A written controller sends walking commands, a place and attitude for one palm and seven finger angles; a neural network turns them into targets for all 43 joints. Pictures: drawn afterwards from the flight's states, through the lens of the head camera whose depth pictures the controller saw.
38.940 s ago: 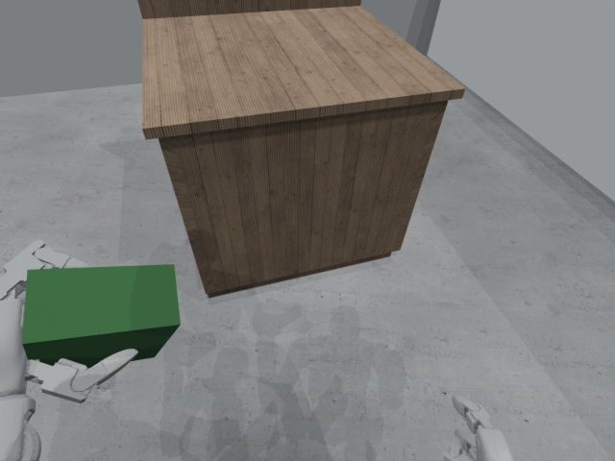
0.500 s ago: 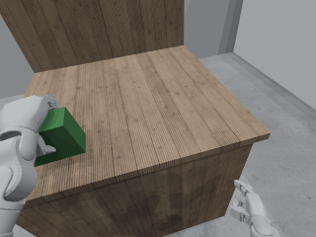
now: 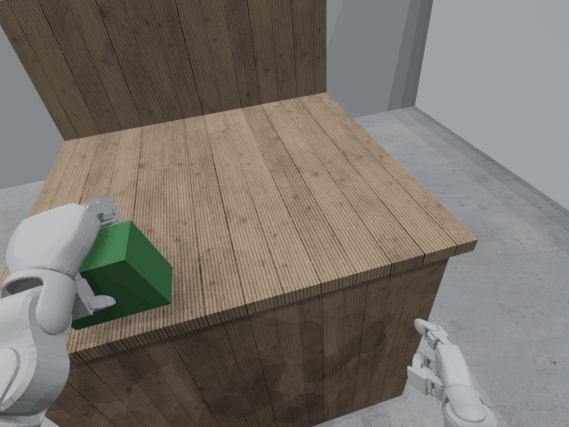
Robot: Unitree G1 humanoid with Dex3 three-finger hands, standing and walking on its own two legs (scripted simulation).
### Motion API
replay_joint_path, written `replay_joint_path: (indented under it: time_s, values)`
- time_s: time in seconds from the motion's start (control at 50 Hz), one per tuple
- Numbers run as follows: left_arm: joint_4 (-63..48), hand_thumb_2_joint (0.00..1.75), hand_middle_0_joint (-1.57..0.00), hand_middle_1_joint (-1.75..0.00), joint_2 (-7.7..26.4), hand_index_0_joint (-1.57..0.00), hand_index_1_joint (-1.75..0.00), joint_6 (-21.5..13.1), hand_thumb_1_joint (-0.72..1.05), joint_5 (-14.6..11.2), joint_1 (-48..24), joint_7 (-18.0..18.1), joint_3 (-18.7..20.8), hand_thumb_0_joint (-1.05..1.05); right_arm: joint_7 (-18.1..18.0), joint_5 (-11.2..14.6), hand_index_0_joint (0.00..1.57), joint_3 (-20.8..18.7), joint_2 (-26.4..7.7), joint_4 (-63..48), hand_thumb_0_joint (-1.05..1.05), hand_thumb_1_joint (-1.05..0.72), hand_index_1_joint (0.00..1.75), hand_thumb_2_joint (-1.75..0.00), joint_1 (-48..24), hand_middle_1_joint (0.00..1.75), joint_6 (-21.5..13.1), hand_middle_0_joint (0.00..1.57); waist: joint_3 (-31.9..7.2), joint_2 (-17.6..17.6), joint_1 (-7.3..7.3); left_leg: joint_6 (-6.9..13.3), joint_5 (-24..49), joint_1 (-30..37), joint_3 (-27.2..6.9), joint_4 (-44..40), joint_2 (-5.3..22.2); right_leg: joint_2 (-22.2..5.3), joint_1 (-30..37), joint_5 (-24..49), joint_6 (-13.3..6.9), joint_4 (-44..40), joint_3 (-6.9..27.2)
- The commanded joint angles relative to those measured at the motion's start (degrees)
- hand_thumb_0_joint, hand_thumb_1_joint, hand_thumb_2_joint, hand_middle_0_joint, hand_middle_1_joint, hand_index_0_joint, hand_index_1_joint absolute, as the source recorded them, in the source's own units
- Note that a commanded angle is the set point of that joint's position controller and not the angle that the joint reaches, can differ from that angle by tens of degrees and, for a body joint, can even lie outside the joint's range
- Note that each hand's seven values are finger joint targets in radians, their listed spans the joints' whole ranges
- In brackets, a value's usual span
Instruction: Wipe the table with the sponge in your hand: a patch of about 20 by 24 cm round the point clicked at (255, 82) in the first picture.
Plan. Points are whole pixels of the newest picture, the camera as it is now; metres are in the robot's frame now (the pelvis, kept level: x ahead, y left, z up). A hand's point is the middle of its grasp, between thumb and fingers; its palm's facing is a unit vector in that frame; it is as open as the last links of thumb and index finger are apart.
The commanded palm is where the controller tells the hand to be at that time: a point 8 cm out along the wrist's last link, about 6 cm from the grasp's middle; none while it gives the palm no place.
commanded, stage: bring the sponge back beside the body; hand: left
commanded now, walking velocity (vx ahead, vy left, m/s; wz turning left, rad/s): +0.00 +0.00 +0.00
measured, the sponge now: (110, 284) +0.22 +0.29 +0.13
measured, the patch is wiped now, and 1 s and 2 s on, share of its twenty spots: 1.00 1.00 1.00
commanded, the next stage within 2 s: step back with the hand held close in 0.60 s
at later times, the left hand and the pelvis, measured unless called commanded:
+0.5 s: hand (98, 281) +0.19 +0.27 +0.17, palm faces +0.23 -0.15 -0.96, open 10.1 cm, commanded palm +0.15 +0.27 +0.27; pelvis -0.01 -0.01 +0.00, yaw -1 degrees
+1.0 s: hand (125, 247) +0.22 +0.23 +0.21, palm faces +0.33 -0.83 -0.45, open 10.2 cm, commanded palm +0.16 +0.29 +0.25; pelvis +0.00 +0.01 -0.01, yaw +0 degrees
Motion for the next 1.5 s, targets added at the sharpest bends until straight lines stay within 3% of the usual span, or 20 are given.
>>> replay_joint_path:
  time_s: [0.0,0.04,0.26,0.54,0.68,0.7,0.72,0.74,0.78,0.84,0.88,0.94,0.98,1.06,1.16,1.24,1.28,1.36,1.4,1.48]
  values:
    - [-16.5,1.30,-1.20,-1.60,17.3,-1.20,-1.60,-2.4,0.10,3.0,-14.1,4.6,11.8,0.00,-0.4,-0.8,0.20,-2.0,-4.7,-11.1,0.00,-0.90,0.30,-0.90,-14.6,0.30,-4.5,0.20,-8.1,-0.7,0.01,1.8,0.2,8.6,1.3,-3.8,-1.7,0.1,-6.8,1.5,-1.9,-7.2,2.2]
    - [-18.6,1.30,-1.20,-1.60,20.4,-1.20,-1.60,-2.4,0.10,3.6,-14.1,5.4,14.8,0.00,-0.4,-0.5,0.20,-2.1,-4.8,-11.4,0.00,-0.90,0.30,-0.90,-15.3,0.30,-4.7,0.20,-8.2,2.6,0.50,1.8,-0.9,8.6,1.0,-4.0,-1.7,0.7,-6.5,0.3,-2.8,-7.2,4.7]
    - [-12.5,1.30,-1.20,-1.60,11.4,-1.20,-1.60,-2.2,0.10,-1.7,-7.0,5.7,10.6,0.00,-0.5,0.2,0.20,-2.5,-4.8,-11.4,0.00,-0.90,0.30,-0.90,-14.3,0.30,-4.5,0.20,-3.0,-4.8,-0.63,1.4,-3.5,6.8,2.1,-2.5,-1.3,-0.3,-10.0,-1.2,-0.8,-8.7,3.6]
    - [-16.7,1.30,-1.20,-1.60,16.7,-1.20,-1.60,-3.1,0.10,1.4,-10.2,7.5,14.0,0.00,-0.9,-0.5,0.20,-2.8,-4.5,-11.0,0.00,-0.90,0.30,-0.90,-14.2,0.30,-5.7,0.20,-4.5,1.6,0.05,1.1,-2.1,8.1,1.8,-2.8,-1.9,0.7,-8.7,-1.4,-2.3,-8.3,6.3]
    - [-11.8,1.30,-1.20,-1.60,12.2,-1.20,-1.60,-2.9,0.10,-1.2,-7.4,6.7,11.4,0.00,-0.9,-0.3,0.20,-2.6,-4.7,-11.0,0.00,-0.90,0.30,-0.90,-13.9,0.30,-5.2,0.20,-3.9,-3.7,0.06,1.1,-2.9,6.7,2.2,-3.3,-1.4,0.1,-8.7,-0.2,-1.0,-7.7,2.9]
    - [-2.7,1.30,-1.20,-1.60,5.6,-1.20,-1.60,-1.9,0.10,-0.7,-4.9,6.1,6.0,0.00,-1.0,-0.2,0.20,-2.5,-5.0,-10.1,0.00,-0.90,0.30,-0.90,-12.8,0.30,-5.0,0.20,0.3,-6.8,-1.45,1.1,-4.5,5.5,2.7,-3.5,-1.3,0.3,-11.0,-1.2,-0.6,-8.3,1.8]
    - [-17.1,1.30,-1.20,-1.60,-0.6,-1.20,-1.60,-16.5,0.10,-44.6,-16.9,8.9,19.7,0.00,-0.1,-0.2,0.20,-1.8,-3.3,-19.5,0.00,-0.90,0.30,-0.90,-2.5,0.30,-4.7,0.20,8.1,-17.0,-7.58,2.8,-13.4,3.5,0.6,6.1,-0.8,-4.3,-23.3,-2.2,-0.3,-16.5,8.2]
    - [-9.3,1.30,-1.20,-1.60,5.5,-1.20,-1.60,-22.2,0.10,-43.7,-12.4,10.3,20.3,0.00,-0.3,-1.8,0.20,-0.2,-2.5,-15.3,0.00,-0.90,0.30,-0.90,1.2,0.30,-5.2,0.20,7.0,-22.9,-7.39,2.6,-13.3,6.2,1.5,12.5,-2.0,-7.1,-28.1,-7.8,-2.2,-19.0,11.6]
    - [-13.0,1.30,-1.20,-1.60,1.9,-1.20,-1.60,-25.5,0.10,-44.8,-3.7,11.8,20.5,0.00,-0.1,-2.2,0.20,-2.3,-3.0,-14.5,0.00,-0.90,0.30,-0.90,4.5,0.30,-4.1,0.20,2.6,-24.6,-7.42,1.9,-10.1,5.7,1.1,19.7,-0.9,-12.2,-26.4,-1.9,-4.3,-16.7,12.2]
    - [-31.1,1.30,-1.20,-1.60,7.2,-1.20,-1.60,-31.4,0.10,-47.1,-2.9,14.2,27.9,0.00,-0.3,-3.3,0.20,-2.1,-5.4,-14.8,0.00,-0.90,0.30,-0.90,3.7,0.30,-3.9,0.20,-7.1,0.7,-7.94,2.9,-1.2,4.9,-0.4,4.4,2.7,-11.4,-12.9,18.5,-2.9,-0.5,5.6]
    - [-35.4,1.30,-1.20,-1.60,5.1,-1.20,-1.60,-33.8,0.10,-47.3,3.7,15.6,30.3,0.00,0.0,-4.1,0.20,-3.2,-7.1,-15.5,0.00,-0.90,0.30,-0.90,4.5,0.30,-4.7,0.20,-7.9,15.5,-6.49,5.0,8.5,0.3,-10.8,-6.5,8.2,-3.6,-9.4,8.0,-0.2,7.9,1.9]
    - [-38.7,1.30,-1.20,-1.60,9.5,-1.20,-1.60,-36.1,0.10,-46.9,11.9,16.9,37.2,0.00,1.6,-5.2,0.20,-4.0,-5.8,-14.1,0.00,-0.90,0.30,-0.90,7.4,0.30,-6.1,0.20,-13.6,16.0,-5.95,3.8,46.1,12.6,-13.0,-2.5,9.3,-0.7,-14.7,-3.3,0.6,10.0,1.3]
    - [-36.1,1.30,-1.20,-1.60,6.5,-1.20,-1.60,-37.0,0.10,-46.9,13.5,16.7,36.4,0.00,2.4,-5.3,0.20,-4.6,-5.3,-11.9,0.00,-0.90,0.30,-0.90,6.5,0.30,-6.5,0.20,-13.0,8.7,-6.88,3.3,41.9,11.7,-14.0,-3.4,10.4,0.1,-14.0,-5.6,1.1,7.4,2.4]
    - [-26.8,1.30,-1.20,-1.60,4.3,-1.20,-1.60,-37.9,0.10,-47.2,17.9,17.0,37.0,0.00,2.1,-4.1,0.20,-6.0,-6.1,-10.2,0.00,-0.90,0.30,-0.90,7.1,0.30,-6.2,0.20,-14.1,1.1,-8.26,2.5,38.9,10.9,-11.2,0.5,9.8,-1.3,-7.0,8.1,1.0,-6.1,2.5]
    - [-18.5,1.30,-1.20,-1.60,0.9,-1.20,-1.60,-37.7,0.10,-48.3,22.9,16.8,34.9,0.00,1.1,-1.4,0.20,-8.1,-6.0,-10.0,0.00,-0.90,0.30,-0.90,8.1,0.30,-4.7,0.20,-15.1,-17.7,-10.32,0.5,13.1,-0.2,-1.0,12.8,4.0,-13.6,-1.2,42.8,-2.9,-2.2,6.9]
    - [-25.8,1.30,-1.20,-1.60,4.9,-1.20,-1.60,-39.6,0.10,-48.4,17.9,17.0,35.3,0.00,0.1,-1.7,0.20,-7.1,-4.4,-11.9,0.00,-0.90,0.30,-0.90,5.7,0.30,-5.9,0.20,-9.5,-13.1,-10.10,0.8,-11.8,-3.8,0.2,16.8,3.3,-18.8,-10.6,37.7,-4.3,-1.6,11.1]
    - [-27.4,1.30,-1.20,-1.60,3.1,-1.20,-1.60,-39.8,0.10,-48.2,16.6,17.1,33.4,0.00,-0.2,-2.5,0.20,-6.2,-3.9,-11.9,0.00,-0.90,0.30,-0.90,5.2,0.30,-6.6,0.20,-6.3,-11.2,-10.48,1.5,-6.5,-2.6,-0.2,7.8,4.4,-16.2,-15.4,28.8,-2.3,0.7,9.5]
    - [-30.9,1.30,-1.20,-1.60,3.7,-1.20,-1.60,-40.3,0.10,-47.0,12.4,17.8,35.0,0.00,-0.6,-3.5,0.20,-6.3,-5.7,-12.4,0.00,-0.90,0.30,-0.90,6.4,0.30,-7.9,0.20,-6.7,4.1,-8.47,6.0,1.3,-5.7,-10.2,-6.4,11.9,-2.7,-14.4,4.5,2.1,10.3,3.1]
    - [-31.1,1.30,-1.20,-1.60,3.0,-1.20,-1.60,-39.9,0.10,-46.4,7.7,17.5,34.3,0.00,-0.1,-4.3,0.20,-6.5,-5.5,-11.3,0.00,-0.90,0.30,-0.90,6.8,0.30,-9.0,0.20,-6.5,8.6,-8.41,7.0,0.2,-8.4,-11.2,-10.0,14.7,-1.4,-13.0,-7.6,2.6,16.6,3.3]
    - [-24.9,1.30,-1.20,-1.60,-0.7,-1.20,-1.60,-39.0,0.10,-45.6,0.8,16.8,29.7,0.00,0.9,-3.1,0.20,-7.1,-5.7,-10.8,0.00,-0.90,0.30,-0.90,7.3,0.30,-10.5,0.20,-5.9,5.8,-8.66,6.7,-8.3,-8.4,-7.9,-7.2,14.0,-1.1,-10.1,-3.9,2.6,12.0,3.8]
